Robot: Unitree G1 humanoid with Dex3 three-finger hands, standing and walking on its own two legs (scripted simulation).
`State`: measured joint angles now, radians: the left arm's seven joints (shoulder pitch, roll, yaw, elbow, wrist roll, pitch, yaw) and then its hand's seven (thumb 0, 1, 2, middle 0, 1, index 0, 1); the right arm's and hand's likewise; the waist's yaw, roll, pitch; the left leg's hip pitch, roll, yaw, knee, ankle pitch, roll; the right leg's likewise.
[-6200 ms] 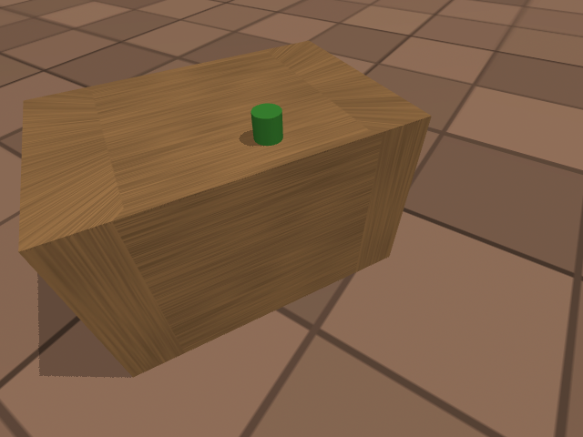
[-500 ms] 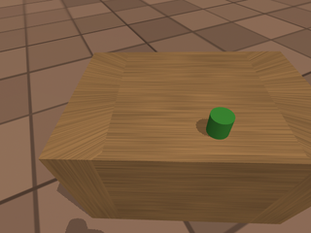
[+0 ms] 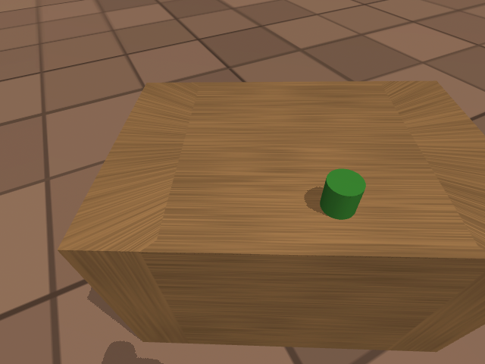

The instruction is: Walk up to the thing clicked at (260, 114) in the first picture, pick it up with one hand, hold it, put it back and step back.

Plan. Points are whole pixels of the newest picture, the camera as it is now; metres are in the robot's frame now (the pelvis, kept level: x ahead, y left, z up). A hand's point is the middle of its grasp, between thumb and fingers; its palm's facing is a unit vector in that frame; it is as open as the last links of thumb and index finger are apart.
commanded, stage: stand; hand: right
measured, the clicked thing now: (341, 194) +0.51 -0.20 -0.04
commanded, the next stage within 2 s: rise first in 0.66 s
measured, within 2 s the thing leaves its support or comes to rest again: neither
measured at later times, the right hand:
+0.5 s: hand out of the picture +0.07 -0.25 -0.16, palm faces -0.02 +0.94 -0.33, open 7.4 cm
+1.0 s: hand out of the picture +0.17 -0.24 -0.13, palm faces +0.18 +0.94 -0.30, open 11.0 cm
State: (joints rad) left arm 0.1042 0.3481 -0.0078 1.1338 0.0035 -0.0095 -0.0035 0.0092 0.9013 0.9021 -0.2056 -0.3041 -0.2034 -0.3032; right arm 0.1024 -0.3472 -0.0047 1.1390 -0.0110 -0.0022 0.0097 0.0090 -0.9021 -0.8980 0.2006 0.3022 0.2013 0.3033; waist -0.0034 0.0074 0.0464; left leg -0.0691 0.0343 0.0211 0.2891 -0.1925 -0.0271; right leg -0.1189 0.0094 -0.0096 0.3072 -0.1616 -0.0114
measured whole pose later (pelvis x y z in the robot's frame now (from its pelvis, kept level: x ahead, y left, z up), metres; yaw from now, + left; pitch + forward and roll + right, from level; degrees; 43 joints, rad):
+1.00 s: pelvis -0.01 +0.01 -0.01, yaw +1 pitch +2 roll +0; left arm 0.04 0.28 0.09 0.91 -0.06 -0.09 0.06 0.01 0.50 0.51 -0.08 -0.11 -0.07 -0.12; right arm 0.03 -0.30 -0.12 0.87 0.06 -0.09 -0.06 0.01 -0.49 -0.50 0.10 0.11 0.09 0.12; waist -0.01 0.02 0.05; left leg -0.24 0.02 0.01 0.45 -0.24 -0.01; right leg -0.28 -0.01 -0.02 0.44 -0.20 0.00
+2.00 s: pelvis +0.00 +0.02 -0.01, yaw +0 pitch -2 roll +0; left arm 0.24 0.22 0.11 0.63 -0.03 -0.05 0.06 0.00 -0.53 0.06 -0.06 -0.06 -0.06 -0.07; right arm 0.45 -0.29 -0.21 -0.03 0.05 -0.12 -0.03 -0.01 0.53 -0.05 0.05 0.06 0.05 0.06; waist -0.04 -0.03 0.02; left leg -0.10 0.02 0.03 0.41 -0.26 0.00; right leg -0.14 -0.01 0.00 0.40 -0.22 0.01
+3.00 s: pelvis -0.01 +0.02 -0.01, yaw -1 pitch -2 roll +0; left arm 0.17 0.24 0.13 0.73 -0.02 -0.10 0.09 -0.01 -0.53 0.05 -0.06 -0.06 -0.06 -0.06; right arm 0.23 -0.34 -0.43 0.10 0.16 -0.25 0.14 -0.01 0.53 -0.06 0.04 0.06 0.05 0.06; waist -0.02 -0.02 0.01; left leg -0.14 0.02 0.04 0.45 -0.27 0.00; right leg -0.19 -0.01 0.01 0.44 -0.22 0.01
